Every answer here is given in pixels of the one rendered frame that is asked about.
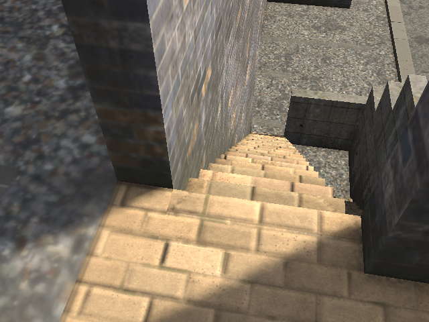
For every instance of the stairs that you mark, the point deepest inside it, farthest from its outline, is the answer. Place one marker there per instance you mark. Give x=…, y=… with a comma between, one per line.
x=267, y=168

